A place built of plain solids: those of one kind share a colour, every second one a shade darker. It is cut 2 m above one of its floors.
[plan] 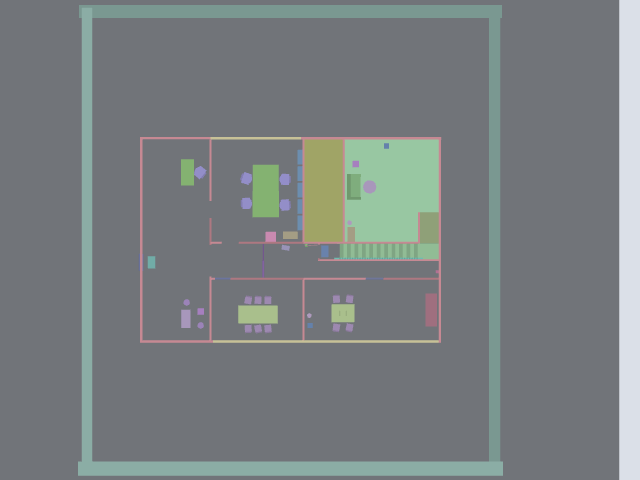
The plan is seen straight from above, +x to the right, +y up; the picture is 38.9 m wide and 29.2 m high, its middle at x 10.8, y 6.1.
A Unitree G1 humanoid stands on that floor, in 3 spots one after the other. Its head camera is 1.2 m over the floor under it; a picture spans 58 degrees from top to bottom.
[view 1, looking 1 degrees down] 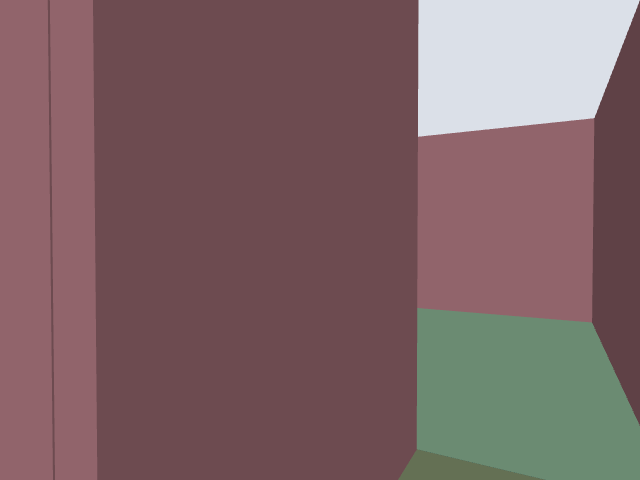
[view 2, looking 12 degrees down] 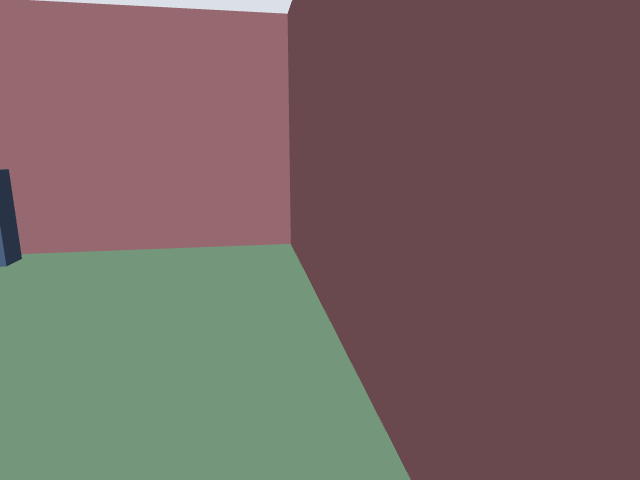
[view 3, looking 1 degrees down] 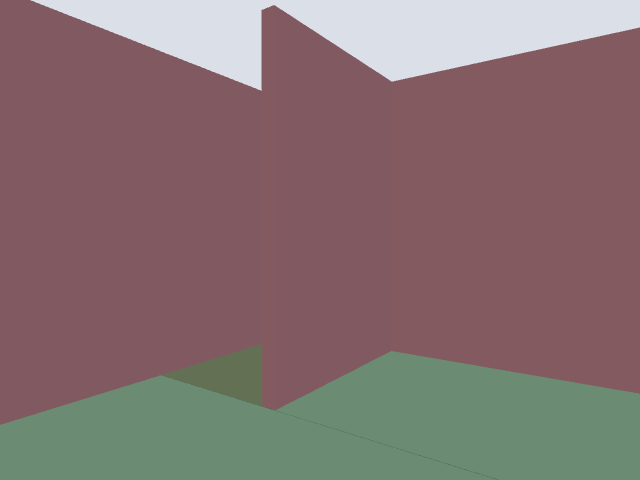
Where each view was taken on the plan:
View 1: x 17.52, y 5.44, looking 118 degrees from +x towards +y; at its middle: wall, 1.37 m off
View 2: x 17.45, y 6.83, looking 80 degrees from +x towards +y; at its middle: wall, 3.37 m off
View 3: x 14.85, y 9.99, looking -55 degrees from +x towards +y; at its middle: wall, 3.33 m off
